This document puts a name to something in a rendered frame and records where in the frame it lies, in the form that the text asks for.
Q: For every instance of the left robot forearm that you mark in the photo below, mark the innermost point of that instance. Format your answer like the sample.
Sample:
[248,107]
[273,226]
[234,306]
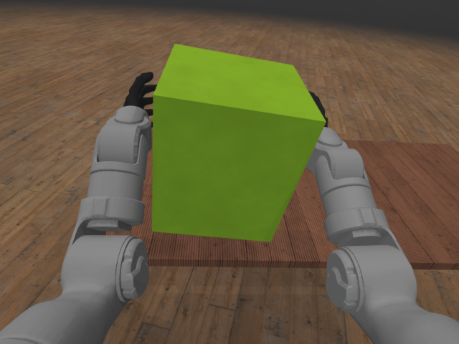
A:
[114,197]

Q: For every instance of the right robot forearm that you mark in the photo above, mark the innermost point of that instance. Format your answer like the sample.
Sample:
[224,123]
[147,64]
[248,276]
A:
[352,216]

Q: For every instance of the table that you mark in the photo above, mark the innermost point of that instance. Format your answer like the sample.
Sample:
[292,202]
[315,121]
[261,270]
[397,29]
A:
[416,185]

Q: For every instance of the left robot upper arm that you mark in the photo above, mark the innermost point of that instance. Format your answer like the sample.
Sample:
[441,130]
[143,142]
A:
[101,274]

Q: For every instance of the right robot upper arm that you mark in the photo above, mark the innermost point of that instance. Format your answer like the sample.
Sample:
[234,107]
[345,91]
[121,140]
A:
[376,286]

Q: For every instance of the robot right hand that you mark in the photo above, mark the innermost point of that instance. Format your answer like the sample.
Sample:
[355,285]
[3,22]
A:
[320,107]

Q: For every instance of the robot left hand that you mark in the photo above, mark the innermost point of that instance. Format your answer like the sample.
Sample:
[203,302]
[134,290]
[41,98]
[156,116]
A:
[138,90]

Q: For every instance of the carton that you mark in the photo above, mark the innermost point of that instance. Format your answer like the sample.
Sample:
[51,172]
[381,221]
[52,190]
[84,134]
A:
[232,136]

